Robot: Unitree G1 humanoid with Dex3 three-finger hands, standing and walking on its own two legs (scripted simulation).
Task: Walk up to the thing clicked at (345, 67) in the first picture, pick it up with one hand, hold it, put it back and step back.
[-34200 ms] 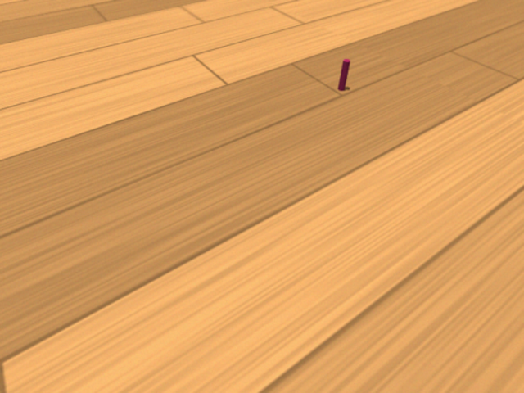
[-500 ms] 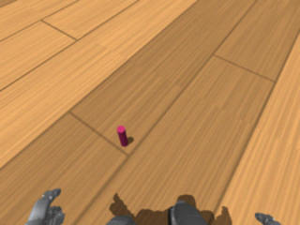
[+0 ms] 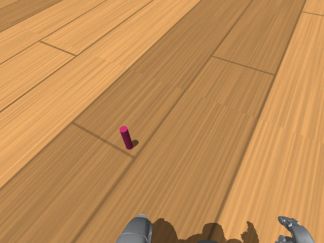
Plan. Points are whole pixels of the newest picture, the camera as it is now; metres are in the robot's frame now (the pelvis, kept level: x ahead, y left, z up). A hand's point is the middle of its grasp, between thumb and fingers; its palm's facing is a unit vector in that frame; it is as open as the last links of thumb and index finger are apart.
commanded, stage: step back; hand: left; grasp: from the side
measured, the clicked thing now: (126, 138) +0.77 +0.30 -0.64
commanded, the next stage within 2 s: stand in 1.72 s
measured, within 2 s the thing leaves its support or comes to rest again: neither
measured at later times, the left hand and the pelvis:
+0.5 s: hand out of the picture -0.06 +0.25 -0.14, palm faces +0.09 -0.93 -0.34, open 7.4 cm; pelvis -0.15 -0.02 +0.01, yaw +4 degrees
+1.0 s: hand out of the picture -0.19 +0.26 -0.13, palm faces +0.10 -0.91 -0.41, open 7.4 cm; pelvis -0.21 -0.02 +0.01, yaw +6 degrees
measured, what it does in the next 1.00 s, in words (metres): walks backwards: left foot, then right foot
